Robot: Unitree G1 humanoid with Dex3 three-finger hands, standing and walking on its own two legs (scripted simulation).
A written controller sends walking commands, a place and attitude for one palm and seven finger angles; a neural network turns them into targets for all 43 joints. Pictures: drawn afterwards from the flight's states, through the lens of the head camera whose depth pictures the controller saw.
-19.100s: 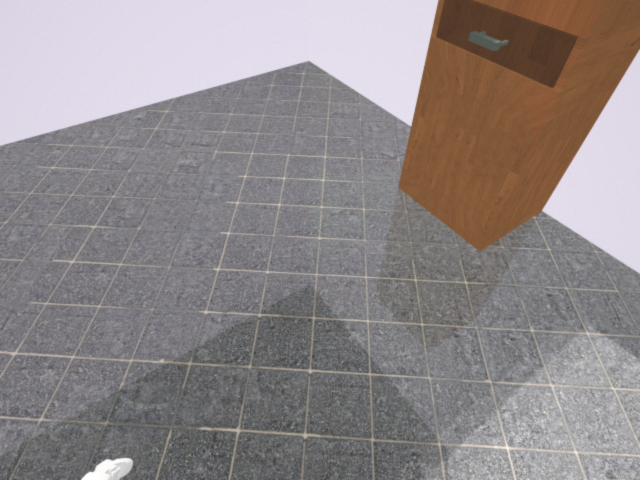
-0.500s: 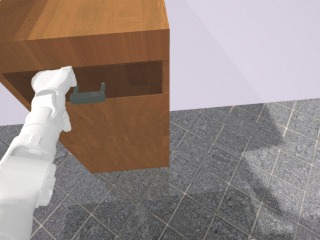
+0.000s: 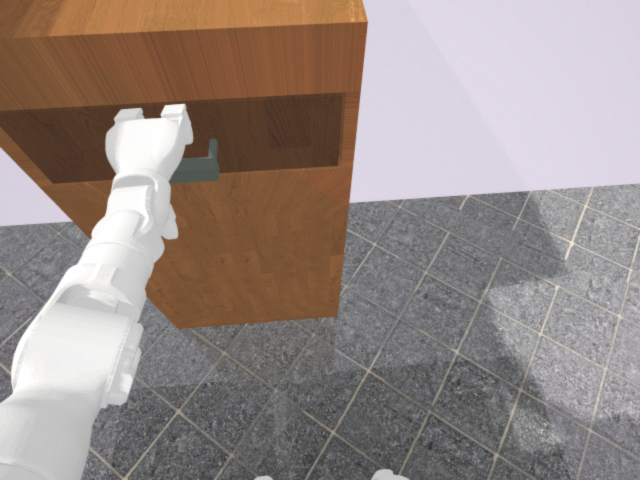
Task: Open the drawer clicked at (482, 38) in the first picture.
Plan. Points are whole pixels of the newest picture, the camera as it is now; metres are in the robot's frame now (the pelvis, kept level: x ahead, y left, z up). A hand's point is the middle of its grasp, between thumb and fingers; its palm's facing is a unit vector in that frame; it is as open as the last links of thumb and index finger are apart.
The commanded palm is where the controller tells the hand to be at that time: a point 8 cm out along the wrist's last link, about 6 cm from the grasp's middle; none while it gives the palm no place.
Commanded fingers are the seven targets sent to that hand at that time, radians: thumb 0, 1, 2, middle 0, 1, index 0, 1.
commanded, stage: lower the fingers behind the handle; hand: left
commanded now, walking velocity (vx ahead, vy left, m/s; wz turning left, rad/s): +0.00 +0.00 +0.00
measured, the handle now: (182, 159) +0.55 +0.17 +0.04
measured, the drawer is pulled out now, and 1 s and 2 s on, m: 0.00 0.00 0.00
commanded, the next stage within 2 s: close the thumb around the handle in 0.96 s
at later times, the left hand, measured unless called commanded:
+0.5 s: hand (158, 201) +0.49 +0.21 +0.02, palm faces +0.00 -0.03 -1.00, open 13.9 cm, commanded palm +0.48 +0.20 +0.08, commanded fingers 0.00 -0.50 0.30 -0.30 -1.20 -0.30 -1.20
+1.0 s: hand (159, 199) +0.50 +0.20 +0.02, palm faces -0.06 -0.04 -1.00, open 14.0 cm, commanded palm +0.48 +0.20 +0.07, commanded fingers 0.00 -0.50 0.30 -0.30 -1.20 -0.30 -1.20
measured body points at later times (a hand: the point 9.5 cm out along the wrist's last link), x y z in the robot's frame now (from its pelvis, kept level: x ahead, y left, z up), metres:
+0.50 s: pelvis +0.00 +0.00 -0.01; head +0.11 +0.00 +0.43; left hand +0.49 +0.20 +0.07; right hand -0.01 -0.29 -0.13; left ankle -0.02 +0.09 -0.71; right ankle -0.02 -0.12 -0.71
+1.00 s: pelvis +0.01 -0.01 -0.01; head +0.12 -0.01 +0.43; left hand +0.49 +0.20 +0.07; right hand +0.00 -0.28 -0.14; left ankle -0.02 +0.09 -0.71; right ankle -0.02 -0.12 -0.71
